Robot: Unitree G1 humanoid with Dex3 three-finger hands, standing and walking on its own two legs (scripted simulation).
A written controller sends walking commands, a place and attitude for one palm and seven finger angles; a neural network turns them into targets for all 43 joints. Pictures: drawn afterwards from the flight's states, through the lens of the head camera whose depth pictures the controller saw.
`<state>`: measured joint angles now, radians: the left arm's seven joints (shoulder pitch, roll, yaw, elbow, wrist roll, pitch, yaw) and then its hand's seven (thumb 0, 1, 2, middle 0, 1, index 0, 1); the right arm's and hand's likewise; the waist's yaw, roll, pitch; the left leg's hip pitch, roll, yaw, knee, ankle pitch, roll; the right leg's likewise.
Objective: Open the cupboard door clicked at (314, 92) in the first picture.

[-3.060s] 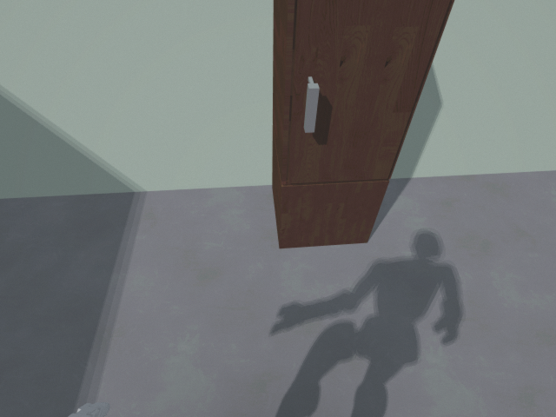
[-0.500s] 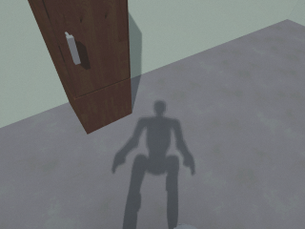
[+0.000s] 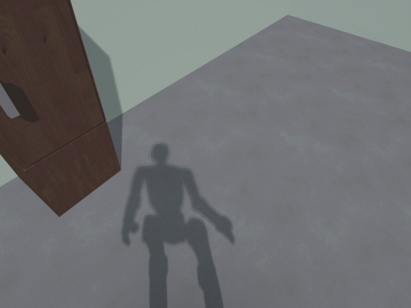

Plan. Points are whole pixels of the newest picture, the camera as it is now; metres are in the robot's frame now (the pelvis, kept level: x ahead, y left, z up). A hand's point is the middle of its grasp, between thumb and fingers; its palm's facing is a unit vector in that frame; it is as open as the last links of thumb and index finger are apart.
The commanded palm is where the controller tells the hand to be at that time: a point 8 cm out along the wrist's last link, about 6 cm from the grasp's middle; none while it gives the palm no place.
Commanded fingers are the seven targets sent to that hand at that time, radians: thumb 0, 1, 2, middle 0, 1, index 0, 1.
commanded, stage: walk to a spot facing it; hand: left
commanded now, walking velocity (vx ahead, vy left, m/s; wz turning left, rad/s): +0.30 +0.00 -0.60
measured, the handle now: out of the picture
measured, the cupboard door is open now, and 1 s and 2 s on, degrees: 0 0 0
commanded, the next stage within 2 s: turn to face it in 0.88 s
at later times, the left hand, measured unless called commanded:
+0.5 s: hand (163, 250) +0.29 +0.12 -0.17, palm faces -0.38 -0.92 -0.11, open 7.4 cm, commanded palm none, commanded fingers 0.00 0.90 0.90 -0.20 -0.30 -0.20 -0.30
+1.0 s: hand (182, 202) +0.43 +0.08 -0.17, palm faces -0.42 -0.88 -0.20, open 7.3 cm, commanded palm none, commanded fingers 0.00 0.90 0.90 -0.20 -0.30 -0.20 -0.30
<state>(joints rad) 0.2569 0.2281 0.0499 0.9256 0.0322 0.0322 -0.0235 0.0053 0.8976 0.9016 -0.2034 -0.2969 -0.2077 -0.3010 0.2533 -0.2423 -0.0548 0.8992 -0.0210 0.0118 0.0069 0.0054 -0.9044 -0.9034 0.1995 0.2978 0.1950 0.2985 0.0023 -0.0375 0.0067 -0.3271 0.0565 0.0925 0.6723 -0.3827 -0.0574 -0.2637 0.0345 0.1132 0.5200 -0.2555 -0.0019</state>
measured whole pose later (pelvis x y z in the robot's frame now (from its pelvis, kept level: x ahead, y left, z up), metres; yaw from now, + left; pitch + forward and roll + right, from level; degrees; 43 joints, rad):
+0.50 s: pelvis +0.13 -0.01 +0.00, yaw -19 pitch +0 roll -1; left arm 0.11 0.19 0.08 0.97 0.04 0.05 -0.06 0.01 0.91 0.90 -0.19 -0.30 -0.20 -0.30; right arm 0.52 -0.10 -0.02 1.09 -0.03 -0.06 -0.03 0.00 -0.90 -0.90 0.20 0.30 0.20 0.30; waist -0.07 -0.03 0.09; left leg 0.09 0.12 0.42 0.37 -0.42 -0.04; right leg -0.59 -0.07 -0.13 0.82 -0.21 0.00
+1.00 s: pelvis +0.33 -0.08 +0.00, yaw -31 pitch +0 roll -1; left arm 0.32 0.21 0.06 1.00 0.03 -0.04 0.00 0.00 0.91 0.90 -0.20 -0.30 -0.20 -0.30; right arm 0.08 -0.18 -0.04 0.89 -0.02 -0.02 0.01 0.00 -0.91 -0.90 0.20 0.30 0.19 0.30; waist 0.05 0.00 0.03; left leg -0.51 0.12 0.06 0.74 -0.22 -0.06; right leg -0.15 0.06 0.00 0.46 -0.30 -0.04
